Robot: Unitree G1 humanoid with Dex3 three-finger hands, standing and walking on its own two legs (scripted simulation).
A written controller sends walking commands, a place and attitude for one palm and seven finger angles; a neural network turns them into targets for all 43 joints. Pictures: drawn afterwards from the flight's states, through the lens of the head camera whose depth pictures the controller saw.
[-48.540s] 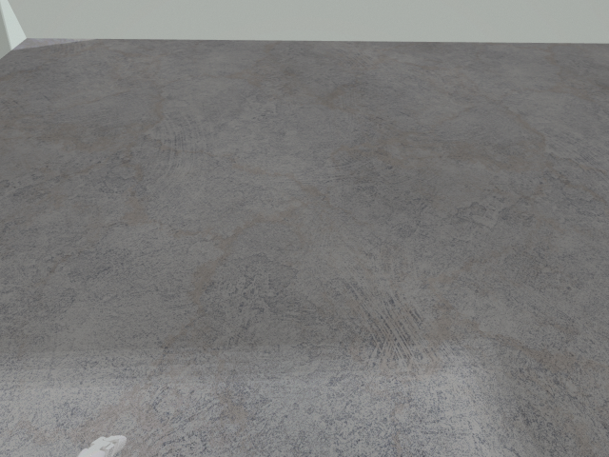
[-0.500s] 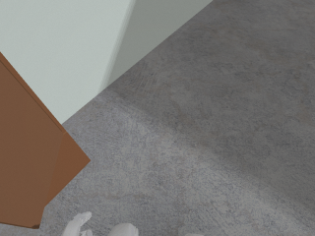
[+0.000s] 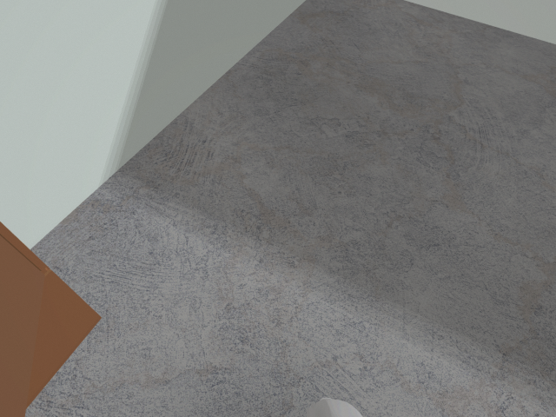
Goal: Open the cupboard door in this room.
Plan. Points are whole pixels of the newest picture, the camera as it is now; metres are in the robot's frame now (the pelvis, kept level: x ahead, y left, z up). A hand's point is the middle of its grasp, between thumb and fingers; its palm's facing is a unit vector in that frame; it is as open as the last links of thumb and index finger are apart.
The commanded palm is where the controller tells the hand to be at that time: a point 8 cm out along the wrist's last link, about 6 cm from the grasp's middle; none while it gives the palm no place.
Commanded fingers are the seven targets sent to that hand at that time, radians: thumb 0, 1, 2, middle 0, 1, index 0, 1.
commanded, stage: walk to a spot facing it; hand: left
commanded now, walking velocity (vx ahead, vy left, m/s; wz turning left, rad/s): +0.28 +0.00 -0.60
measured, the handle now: out of the picture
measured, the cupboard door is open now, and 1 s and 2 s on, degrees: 41 41 41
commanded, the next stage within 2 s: turn to face it in 1.30 s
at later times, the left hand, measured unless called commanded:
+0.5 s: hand (262, 330) +0.27 +0.05 -0.15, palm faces -0.32 -0.92 -0.23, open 7.3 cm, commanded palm none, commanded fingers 0.00 0.90 0.90 -0.20 -0.30 -0.20 -0.30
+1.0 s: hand (279, 276) +0.40 +0.02 -0.19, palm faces -0.35 -0.93 -0.13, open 7.3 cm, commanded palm none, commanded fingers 0.00 0.90 0.90 -0.20 -0.30 -0.20 -0.30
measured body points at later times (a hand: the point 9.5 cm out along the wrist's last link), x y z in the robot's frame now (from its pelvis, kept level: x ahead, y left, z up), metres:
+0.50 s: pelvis +0.11 -0.10 +0.00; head +0.15 -0.13 +0.45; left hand +0.29 +0.09 -0.13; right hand +0.03 -0.34 -0.16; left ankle +0.15 +0.07 -0.65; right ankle +0.10 -0.16 -0.74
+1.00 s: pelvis +0.38 -0.15 -0.01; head +0.42 -0.15 +0.44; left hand +0.42 +0.07 -0.17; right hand +0.38 -0.39 -0.15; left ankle +0.44 -0.09 -0.74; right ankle +0.22 -0.20 -0.63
